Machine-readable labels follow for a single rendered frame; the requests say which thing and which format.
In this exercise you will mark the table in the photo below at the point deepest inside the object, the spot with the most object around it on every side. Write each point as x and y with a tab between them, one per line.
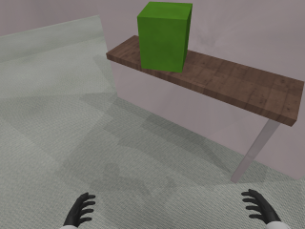
271	95

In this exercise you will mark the robot right hand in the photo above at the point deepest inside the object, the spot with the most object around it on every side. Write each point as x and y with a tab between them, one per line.
268	213

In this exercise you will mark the carton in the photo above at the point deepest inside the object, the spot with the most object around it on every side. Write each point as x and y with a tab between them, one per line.
163	32

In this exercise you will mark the robot left hand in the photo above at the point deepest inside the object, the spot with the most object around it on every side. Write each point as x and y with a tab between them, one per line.
74	216

